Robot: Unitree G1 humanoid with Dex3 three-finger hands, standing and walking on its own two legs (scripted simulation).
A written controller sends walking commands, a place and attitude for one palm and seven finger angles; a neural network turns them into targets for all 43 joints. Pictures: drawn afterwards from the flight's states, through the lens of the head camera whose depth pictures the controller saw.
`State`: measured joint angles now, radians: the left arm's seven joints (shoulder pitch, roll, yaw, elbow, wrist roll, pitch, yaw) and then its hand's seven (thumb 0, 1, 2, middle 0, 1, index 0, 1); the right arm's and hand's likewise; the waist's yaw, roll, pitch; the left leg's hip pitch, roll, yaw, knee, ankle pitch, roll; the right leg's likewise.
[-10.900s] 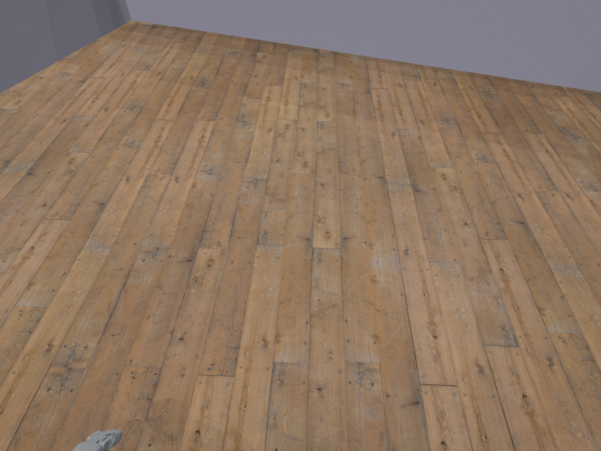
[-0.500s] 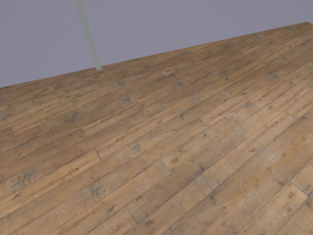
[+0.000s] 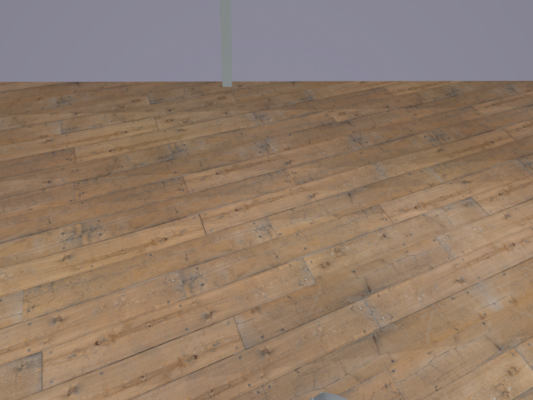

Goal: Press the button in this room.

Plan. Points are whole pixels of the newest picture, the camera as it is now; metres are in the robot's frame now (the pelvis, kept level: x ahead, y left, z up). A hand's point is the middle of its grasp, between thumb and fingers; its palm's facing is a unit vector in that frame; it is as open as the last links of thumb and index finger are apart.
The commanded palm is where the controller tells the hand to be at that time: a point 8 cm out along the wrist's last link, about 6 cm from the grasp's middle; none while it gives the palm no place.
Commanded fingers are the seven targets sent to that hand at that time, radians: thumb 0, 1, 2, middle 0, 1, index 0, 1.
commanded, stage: turn or walk to find it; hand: left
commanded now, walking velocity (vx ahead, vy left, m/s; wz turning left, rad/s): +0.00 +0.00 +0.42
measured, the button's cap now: out of the picture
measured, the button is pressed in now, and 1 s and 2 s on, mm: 0 0 0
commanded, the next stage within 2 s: none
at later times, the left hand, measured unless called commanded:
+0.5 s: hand out of the picture +0.06 +0.15 -0.13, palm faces +0.21 -0.94 -0.27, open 7.4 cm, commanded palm none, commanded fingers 0.00 0.90 0.90 -0.20 -0.30 -0.20 -0.30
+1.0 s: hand out of the picture -0.14 +0.17 -0.18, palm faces +0.49 -0.84 -0.25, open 7.4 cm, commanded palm none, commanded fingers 0.00 0.90 0.90 -0.20 -0.30 -0.20 -0.30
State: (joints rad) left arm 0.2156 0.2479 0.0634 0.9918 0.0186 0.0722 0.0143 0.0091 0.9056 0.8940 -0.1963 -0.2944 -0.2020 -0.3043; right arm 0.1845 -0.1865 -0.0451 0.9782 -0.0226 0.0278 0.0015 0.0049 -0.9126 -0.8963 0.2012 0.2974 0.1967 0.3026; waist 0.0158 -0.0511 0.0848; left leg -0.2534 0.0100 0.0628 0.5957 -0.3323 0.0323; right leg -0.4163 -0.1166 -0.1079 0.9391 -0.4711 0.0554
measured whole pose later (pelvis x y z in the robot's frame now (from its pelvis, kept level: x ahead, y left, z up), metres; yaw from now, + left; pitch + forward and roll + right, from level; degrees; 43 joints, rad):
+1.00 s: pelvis -0.04 -0.02 +0.00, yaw +26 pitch -1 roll +0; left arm 0.27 0.26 0.06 1.01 0.02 0.07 0.02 0.01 0.91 0.89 -0.20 -0.29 -0.20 -0.30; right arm 0.10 -0.21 -0.04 0.94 -0.02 0.02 0.00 0.00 -0.91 -0.90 0.20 0.30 0.20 0.30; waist 0.05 -0.04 0.09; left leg -0.24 0.00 0.07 0.59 -0.33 0.03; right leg -0.37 -0.12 -0.12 0.96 -0.52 0.06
